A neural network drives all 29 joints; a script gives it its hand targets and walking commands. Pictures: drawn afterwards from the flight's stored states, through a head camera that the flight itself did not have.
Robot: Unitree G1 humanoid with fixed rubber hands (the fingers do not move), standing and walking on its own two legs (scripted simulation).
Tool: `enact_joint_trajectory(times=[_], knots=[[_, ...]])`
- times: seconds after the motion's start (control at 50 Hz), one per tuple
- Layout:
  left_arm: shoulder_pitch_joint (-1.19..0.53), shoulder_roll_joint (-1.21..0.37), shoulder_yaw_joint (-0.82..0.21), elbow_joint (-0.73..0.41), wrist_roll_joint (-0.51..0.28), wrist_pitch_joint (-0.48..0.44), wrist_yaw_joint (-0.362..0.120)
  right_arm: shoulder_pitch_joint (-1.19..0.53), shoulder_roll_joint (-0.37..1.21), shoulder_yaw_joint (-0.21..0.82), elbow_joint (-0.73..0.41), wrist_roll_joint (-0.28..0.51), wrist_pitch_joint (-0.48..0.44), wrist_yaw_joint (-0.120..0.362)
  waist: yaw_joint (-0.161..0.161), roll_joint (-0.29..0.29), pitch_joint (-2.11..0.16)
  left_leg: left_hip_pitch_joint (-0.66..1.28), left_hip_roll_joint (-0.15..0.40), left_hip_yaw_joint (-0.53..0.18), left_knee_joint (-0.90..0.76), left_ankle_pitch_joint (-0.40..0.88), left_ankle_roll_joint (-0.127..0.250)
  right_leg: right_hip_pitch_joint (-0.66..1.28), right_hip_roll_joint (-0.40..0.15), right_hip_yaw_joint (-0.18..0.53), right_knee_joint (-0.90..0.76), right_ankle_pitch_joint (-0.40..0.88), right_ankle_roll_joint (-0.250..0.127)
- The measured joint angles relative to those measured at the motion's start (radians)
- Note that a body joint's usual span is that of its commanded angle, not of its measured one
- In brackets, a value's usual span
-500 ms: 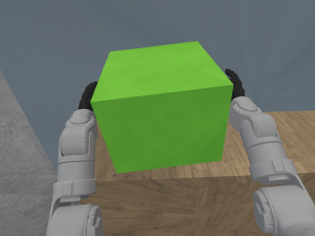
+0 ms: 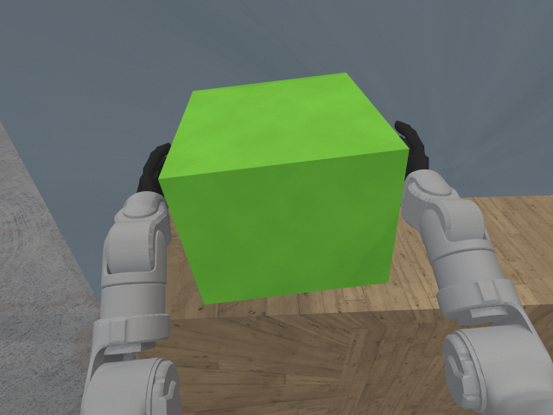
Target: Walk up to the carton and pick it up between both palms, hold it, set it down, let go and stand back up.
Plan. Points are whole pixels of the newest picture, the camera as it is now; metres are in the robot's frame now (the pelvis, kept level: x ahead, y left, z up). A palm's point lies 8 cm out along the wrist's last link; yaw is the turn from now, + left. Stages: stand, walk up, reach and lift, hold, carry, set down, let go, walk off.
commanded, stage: hold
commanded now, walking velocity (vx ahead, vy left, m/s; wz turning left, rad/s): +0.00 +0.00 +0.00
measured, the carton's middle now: (281, 178) +0.42 +0.00 +0.18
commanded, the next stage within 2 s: none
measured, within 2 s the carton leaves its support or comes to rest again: neither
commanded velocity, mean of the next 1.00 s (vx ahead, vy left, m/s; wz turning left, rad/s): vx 0.00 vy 0.00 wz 0.00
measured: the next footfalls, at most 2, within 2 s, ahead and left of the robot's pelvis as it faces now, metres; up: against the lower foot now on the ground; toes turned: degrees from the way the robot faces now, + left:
none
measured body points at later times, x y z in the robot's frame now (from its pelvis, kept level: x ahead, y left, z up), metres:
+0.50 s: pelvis +0.00 +0.00 +0.00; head -0.07 +0.00 +0.44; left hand +0.37 +0.18 +0.21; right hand +0.38 -0.18 +0.22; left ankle +0.03 +0.12 -0.75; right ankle +0.01 -0.12 -0.75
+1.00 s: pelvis +0.01 +0.00 +0.00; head -0.05 +0.01 +0.45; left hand +0.38 +0.18 +0.20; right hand +0.39 -0.18 +0.22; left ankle +0.03 +0.12 -0.75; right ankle +0.01 -0.12 -0.75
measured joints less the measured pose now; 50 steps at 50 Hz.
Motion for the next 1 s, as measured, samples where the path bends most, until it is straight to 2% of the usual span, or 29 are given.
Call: enact_joint_trajectory(times=[0.26, 0.58, 1.0], knots=[[-0.001, 0.006, -0.013, -0.003, 0.001, 0.004, 0.007, -0.012, -0.007, 0.004, 0.016, 0.002, -0.006, 0.007, -0.008, 0.02, 0.0, 0.006, -0.003, -0.003, 0.009, -0.007, 0.001, 0.007, -0.002, -0.002, 0.008, -0.008, 0.002], [-0.026, 0.003, 0.011, 0.068, -0.005, -0.02, 0.002, -0.045, -0.01, 0.016, 0.075, -0.007, -0.011, 0.004, 0.002, 0.024, -0.016, 0.016, 0.001, 0.002, -0.002, -0.009, -0.001, 0.01, 0.002, 0.004, 0.01, -0.014, -0.003], [0.026, 0.0, -0.004, -0.017, 0.005, -0.004, -0.003, 0.004, -0.012, 0.031, 0.0, 0.02, -0.004, -0.008, -0.01, 0.014, 0.013, 0.029, -0.002, -0.003, 0.01, -0.026, 0.002, 0.035, 0.0, 0.002, -0.002, -0.02, 0.001]])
